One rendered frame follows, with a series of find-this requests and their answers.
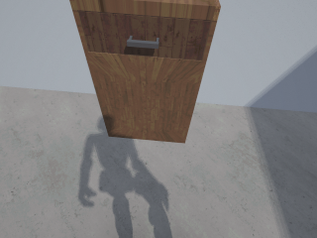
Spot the cabinet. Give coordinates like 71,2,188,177
69,0,221,144

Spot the drawer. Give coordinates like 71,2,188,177
78,10,211,60

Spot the handle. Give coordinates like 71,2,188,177
127,36,159,49

